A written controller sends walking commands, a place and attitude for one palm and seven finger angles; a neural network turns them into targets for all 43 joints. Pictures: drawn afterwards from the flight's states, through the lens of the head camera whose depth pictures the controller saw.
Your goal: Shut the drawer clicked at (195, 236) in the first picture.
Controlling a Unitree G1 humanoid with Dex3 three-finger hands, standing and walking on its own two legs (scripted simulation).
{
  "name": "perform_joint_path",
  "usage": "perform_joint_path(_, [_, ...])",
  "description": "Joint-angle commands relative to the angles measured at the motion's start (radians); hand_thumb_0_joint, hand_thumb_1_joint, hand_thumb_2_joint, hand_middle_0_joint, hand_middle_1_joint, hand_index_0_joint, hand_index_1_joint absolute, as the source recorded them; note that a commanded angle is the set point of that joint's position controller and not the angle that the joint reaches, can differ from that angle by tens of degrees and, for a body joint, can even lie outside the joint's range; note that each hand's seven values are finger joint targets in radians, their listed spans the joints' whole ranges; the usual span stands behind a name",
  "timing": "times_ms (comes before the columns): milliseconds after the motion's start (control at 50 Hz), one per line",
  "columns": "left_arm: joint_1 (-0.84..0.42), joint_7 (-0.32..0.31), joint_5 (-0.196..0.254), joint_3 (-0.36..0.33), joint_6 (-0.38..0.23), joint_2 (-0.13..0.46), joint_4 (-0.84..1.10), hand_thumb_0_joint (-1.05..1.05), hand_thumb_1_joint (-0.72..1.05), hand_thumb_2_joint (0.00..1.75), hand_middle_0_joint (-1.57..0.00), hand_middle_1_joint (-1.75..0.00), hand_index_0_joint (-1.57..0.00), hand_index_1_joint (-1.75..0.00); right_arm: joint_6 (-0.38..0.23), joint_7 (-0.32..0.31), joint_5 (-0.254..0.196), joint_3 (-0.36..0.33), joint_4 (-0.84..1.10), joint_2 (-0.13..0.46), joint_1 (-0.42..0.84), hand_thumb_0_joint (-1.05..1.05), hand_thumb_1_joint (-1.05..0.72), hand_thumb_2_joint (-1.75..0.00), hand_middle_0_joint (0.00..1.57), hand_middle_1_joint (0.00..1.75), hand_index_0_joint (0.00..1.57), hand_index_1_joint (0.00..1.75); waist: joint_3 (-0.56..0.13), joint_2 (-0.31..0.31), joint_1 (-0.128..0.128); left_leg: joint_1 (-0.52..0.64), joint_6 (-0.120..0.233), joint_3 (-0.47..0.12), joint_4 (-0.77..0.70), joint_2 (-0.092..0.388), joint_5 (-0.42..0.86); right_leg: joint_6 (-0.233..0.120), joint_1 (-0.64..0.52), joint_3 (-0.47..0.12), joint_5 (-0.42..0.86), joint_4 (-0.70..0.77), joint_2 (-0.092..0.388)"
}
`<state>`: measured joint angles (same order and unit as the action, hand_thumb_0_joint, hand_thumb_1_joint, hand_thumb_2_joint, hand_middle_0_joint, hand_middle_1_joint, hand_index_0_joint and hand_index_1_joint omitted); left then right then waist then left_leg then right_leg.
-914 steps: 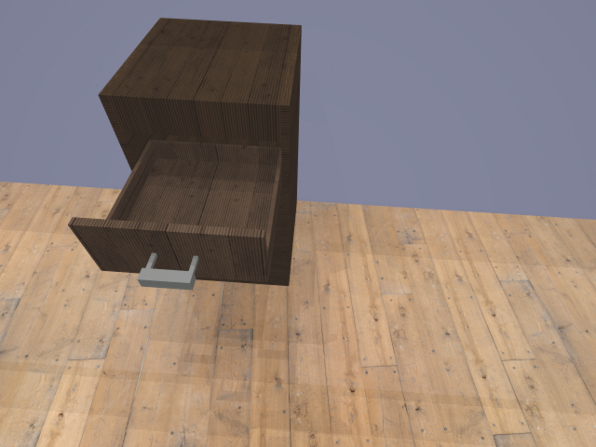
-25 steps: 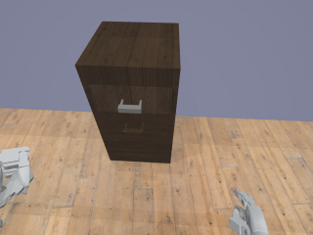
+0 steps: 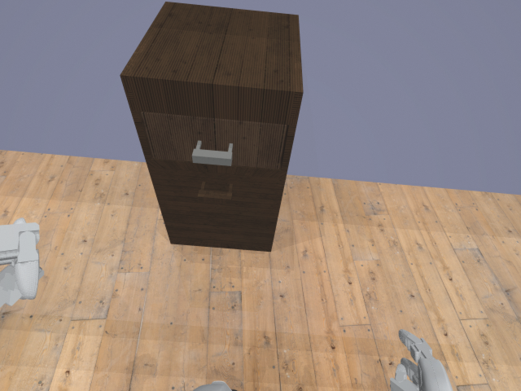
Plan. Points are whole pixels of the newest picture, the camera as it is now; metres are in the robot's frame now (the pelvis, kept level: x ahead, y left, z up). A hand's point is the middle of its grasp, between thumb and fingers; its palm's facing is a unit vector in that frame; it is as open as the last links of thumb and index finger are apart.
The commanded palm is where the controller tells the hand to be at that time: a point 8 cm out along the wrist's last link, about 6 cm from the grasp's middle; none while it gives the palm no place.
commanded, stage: step back with the hand held close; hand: left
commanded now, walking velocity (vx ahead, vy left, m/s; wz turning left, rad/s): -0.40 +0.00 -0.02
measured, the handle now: (213, 151) +0.72 +0.14 -0.15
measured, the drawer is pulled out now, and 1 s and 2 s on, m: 0.00 0.00 0.00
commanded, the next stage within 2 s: stop stepping back and stand still in 0.30 s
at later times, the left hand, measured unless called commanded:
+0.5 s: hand out of the picture +0.06 +0.17 +0.21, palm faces +0.22 -0.76 -0.60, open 3.2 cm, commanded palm +0.03 +0.21 +0.19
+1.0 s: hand out of the picture -0.03 +0.22 +0.18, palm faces +0.42 -0.81 -0.42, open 3.2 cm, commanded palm -0.07 +0.24 +0.19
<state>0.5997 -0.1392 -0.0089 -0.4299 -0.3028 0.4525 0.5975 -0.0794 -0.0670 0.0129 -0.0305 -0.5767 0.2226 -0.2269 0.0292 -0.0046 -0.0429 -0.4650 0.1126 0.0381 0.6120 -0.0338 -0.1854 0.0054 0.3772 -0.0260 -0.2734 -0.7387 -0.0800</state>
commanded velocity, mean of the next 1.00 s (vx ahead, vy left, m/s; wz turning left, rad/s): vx -0.01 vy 0.02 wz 0.02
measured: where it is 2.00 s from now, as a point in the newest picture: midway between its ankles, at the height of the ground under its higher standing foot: outside the picture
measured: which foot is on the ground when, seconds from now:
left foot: down 0.00-0.38, up 0.40-0.62, down 0.64-0.82, up 0.84-1.00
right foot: up 0.00-0.30, down 0.32-1.00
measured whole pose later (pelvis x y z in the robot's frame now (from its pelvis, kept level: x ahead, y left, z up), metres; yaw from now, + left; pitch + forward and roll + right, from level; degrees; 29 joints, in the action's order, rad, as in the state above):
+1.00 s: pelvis -0.21 -0.04 +0.01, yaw -1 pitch +0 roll +1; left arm 0.62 -0.15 0.04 -0.39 -0.23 0.38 0.54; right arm -0.06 -0.06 -0.01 0.00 -0.63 0.18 -0.27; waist -0.04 0.05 0.01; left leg -0.43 0.02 0.08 0.84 0.04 -0.36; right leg -0.04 0.21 0.08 -0.30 -0.50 0.02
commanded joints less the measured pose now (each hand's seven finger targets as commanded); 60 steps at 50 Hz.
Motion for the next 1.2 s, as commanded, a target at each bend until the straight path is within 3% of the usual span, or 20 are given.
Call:
perform_joint_path(0, [0.031,-0.018,0.029,-0.13,-0.066,0.124,0.225,0.0,0.9,0.9,-1.4,-1.6,-1.4,-1.6,-0.084,-0.004,0.013,-0.052,0.147,0.144,0.096,0.0,-0.9,-0.9,0.2,0.3,0.2,0.3,-0.128,-0.108,0.029,-0.108,0.051,-0.354,-0.401,0.327,-0.214,-0.007,-0.235,-0.034,-0.141,-0.07,-0.002])
perform_joint_path(160, [0.006,0.004,0.064,-0.079,-0.095,0.14,0.309,0.0,0.9,0.9,-1.4,-1.6,-1.4,-1.6,-0.12,0.034,0.03,-0.04,0.037,0.121,0.064,0.0,-0.9,-0.9,0.2,0.3,0.2,0.3,-0.407,-0.221,0.048,0.742,-0.024,-0.201,-0.169,0.255,0.898,-0.006,0.051,-0.006,-0.172,0.19,0.014])
perform_joint_path(300, [0.216,0.031,0.138,-0.286,-0.062,0.265,0.399,0.0,0.9,0.9,-1.4,-1.6,-1.4,-1.6,-0.076,0.056,0.014,-0.021,0.168,0.109,0.163,0.0,-0.9,-0.9,0.2,0.3,0.2,0.3,-0.464,-0.203,0.099,0.391,-0.059,-0.129,-0.247,0.247,0.351,-0.022,-0.263,0.07,-0.088,0.352,0.037])
perform_joint_path(360, [0.216,0.038,0.165,-0.283,-0.069,0.236,0.321,0.0,0.9,0.9,-1.4,-1.6,-1.4,-1.6,-0.022,0.042,-0.042,-0.032,0.181,0.086,0.16,0.0,-0.9,-0.9,0.2,0.3,0.2,0.3,-0.225,0.281,0.061,0.197,-0.156,0.014,0.291,-0.006,-0.175,-0.102,0.021,-0.174,0.101,0.592,0.387])
perform_joint_path(380, [0.202,0.029,0.155,-0.263,-0.054,0.207,0.248,0.0,0.9,0.9,-1.4,-1.6,-1.4,-1.6,-0.021,0.04,-0.054,-0.051,0.164,0.102,0.19,0.0,-0.9,-0.9,0.2,0.3,0.2,0.3,-0.119,0.309,0.064,0.022,-0.144,-0.052,0.538,-0.032,-0.281,-0.145,0.057,-0.219,0.233,0.564,0.445])
perform_joint_path(460, [0.119,-0.004,0.099,-0.164,0.041,0.112,0.06,0.0,0.9,0.9,-1.4,-1.6,-1.4,-1.6,0.018,0.005,-0.05,-0.008,0.16,0.033,0.208,0.0,-0.9,-0.9,0.2,0.3,0.2,0.3,-0.059,0.068,0.013,-0.025,-0.127,-0.002,0.271,0.069,-0.171,-0.133,-0.103,-0.055,0.547,0.362,0.335])
perform_joint_path(560, [-0.076,-0.039,0.048,0.032,0.063,0.042,0.041,0.0,0.9,0.9,-1.4,-1.6,-1.4,-1.6,-0.041,-0.018,-0.041,-0.021,0.109,0.102,0.121,0.0,-0.9,-0.9,0.2,0.3,0.2,0.3,-0.049,0.206,0.021,0.18,-0.064,0.064,-0.141,0.021,-0.062,0.005,-0.216,-0.064,0.667,0.286,0.3])
perform_joint_path(620, [-0.119,-0.049,0.037,0.016,0.045,0.098,0.223,0.0,0.9,0.9,-1.4,-1.6,-1.4,-1.6,-0.049,-0.016,-0.049,-0.027,0.152,0.128,0.113,0.0,-0.9,-0.9,0.2,0.3,0.2,0.3,-0.163,0.066,0.03,0.407,0.011,-0.029,-0.169,0.149,0.361,0.095,-0.196,-0.027,0.771,0.067,0.217])
perform_joint_path(680, [-0.031,-0.049,0.032,-0.066,0.025,0.157,0.372,0.0,0.9,0.9,-1.4,-1.6,-1.4,-1.6,-0.074,0.004,-0.034,-0.01,0.156,0.084,0.08,0.0,-0.9,-0.9,0.2,0.3,0.2,0.3,-0.212,-0.206,0.038,0.514,0.036,-0.151,-0.146,0.219,0.627,0.043,-0.009,0.048,0.085,0.033,0.123])
perform_joint_path(700, [-0.002,-0.04,0.033,-0.098,0.036,0.19,0.348,0.0,0.9,0.9,-1.4,-1.6,-1.4,-1.6,-0.081,0.009,-0.027,-0.008,0.152,0.088,0.12,0.0,-0.9,-0.9,0.2,0.3,0.2,0.3,-0.14,-0.254,0.048,0.313,0.019,-0.179,-0.268,0.239,0.314,0.026,-0.095,0.055,-0.213,0.048,0.106])
perform_joint_path(760, [0.091,-0.036,0.042,-0.115,0.03,0.129,0.256,0.0,0.9,0.9,-1.4,-1.6,-1.4,-1.6,-0.073,0.019,-0.037,-0.01,0.141,0.098,0.112,0.0,-0.9,-0.9,0.2,0.3,0.2,0.3,-0.026,-0.176,0.053,0.001,-0.024,-0.099,-0.231,0.193,-0.206,-0.008,-0.291,0.062,-0.106,0.262,0.099])
perform_joint_path(780, [0.099,-0.033,0.047,-0.115,0.028,0.117,0.201,0.0,0.9,0.9,-1.4,-1.6,-1.4,-1.6,-0.062,0.017,-0.036,-0.017,0.138,0.09,0.111,0.0,-0.9,-0.9,0.2,0.3,0.2,0.3,-0.015,-0.074,0.046,-0.048,-0.053,-0.043,-0.131,0.128,-0.366,-0.039,-0.284,-0.025,-0.181,0.346,0.13])
perform_joint_path(820, [0.067,-0.03,0.063,-0.098,0.039,0.101,0.123,0.0,0.9,0.9,-1.4,-1.6,-1.4,-1.6,-0.031,0.019,-0.039,-0.037,0.138,0.083,0.1,0.0,-0.9,-0.9,0.2,0.3,0.2,0.3,0.011,0.276,0.043,-0.19,-0.103,0.022,0.359,0.02,-0.338,-0.174,-0.211,-0.481,-0.507,0.606,0.391])
perform_joint_path(860, [-0.018,-0.014,0.062,-0.073,0.029,0.085,0.092,0.0,0.9,0.9,-1.4,-1.6,-1.4,-1.6,-0.037,0.017,-0.034,-0.045,0.115,0.108,0.087,0.0,-0.9,-0.9,0.2,0.3,0.2,0.3,0.023,0.194,0.014,-0.195,-0.099,-0.058,0.523,0.075,-0.231,-0.207,-0.143,-0.408,-0.318,0.592,0.418])
perform_joint_path(920, [-0.053,-0.013,0.057,-0.014,0.044,0.048,0.052,0.0,0.9,0.9,-1.4,-1.6,-1.4,-1.6,-0.03,0.004,-0.029,-0.012,0.12,0.073,0.105,0.0,-0.9,-0.9,0.2,0.3,0.2,0.3,0.026,0.168,0.008,0.019,-0.089,-0.019,0.239,0.129,-0.174,-0.181,0.005,-0.145,-0.288,0.521,0.349])
perform_joint_path(1000, [-0.149,-0.028,0.044,0.056,0.04,0.041,0.191,0.0,0.9,0.9,-1.4,-1.6,-1.4,-1.6,-0.071,-0.034,-0.012,-0.012,0.119,0.092,0.106,0.0,-0.9,-0.9,0.2,0.3,0.2,0.3,-0.012,0.006,0.008,0.354,-0.074,0.054,-0.12,0.084,-0.162,-0.115,0.094,-0.01,-0.342,0.352,0.245])
perform_joint_path(1040, [-0.169,-0.039,0.032,0.022,0.014,0.07,0.33,0.0,0.9,0.9,-1.4,-1.6,-1.4,-1.6,-0.095,-0.031,-0.007,-0.005,0.131,0.115,0.083,0.0,-0.9,-0.9,0.2,0.3,0.2,0.3,-0.041,-0.336,0.012,0.438,0.042,-0.417,-0.377,0.349,-0.378,-0.026,0.22,0.081,-0.269,-0.044,0.094])
perform_joint_path(1060, [-0.19,-0.042,0.018,-0.003,0.002,0.107,0.388,0.0,0.9,0.9,-1.4,-1.6,-1.4,-1.6,-0.104,-0.022,0.001,0.003,0.133,0.09,0.071,0.0,-0.9,-0.9,0.2,0.3,0.2,0.3,-0.039,-0.306,0.012,0.411,0.1,-0.517,-0.423,0.413,-0.257,-0.018,0.241,0.047,-0.272,-0.214,0.076])
perform_joint_path(1080, [-0.165,-0.042,0.021,-0.055,-0.002,0.153,0.392,0.0,0.9,0.9,-1.4,-1.6,-1.4,-1.6,-0.116,-0.015,-0.002,-0.003,0.123,0.077,0.068,0.0,-0.9,-0.9,0.2,0.3,0.2,0.3,-0.058,-0.187,0.026,0.409,0.092,-0.435,-0.39,0.391,-0.08,-0.011,0.228,0.028,-0.227,-0.268,0.091])
perform_joint_path(1180, [0.101,-0.038,0.05,-0.103,0.036,0.121,0.313,0.0,0.9,0.9,-1.4,-1.6,-1.4,-1.6,-0.124,0.027,-0.013,0.005,0.1,0.063,0.075,0.0,-0.9,-0.9,0.2,0.3,0.2,0.3,-0.101,-0.265,0.046,0.212,0.0,-0.113,-0.263,0.298,0.117,0.0,-0.068,0.084,-0.121,0.028,0.107])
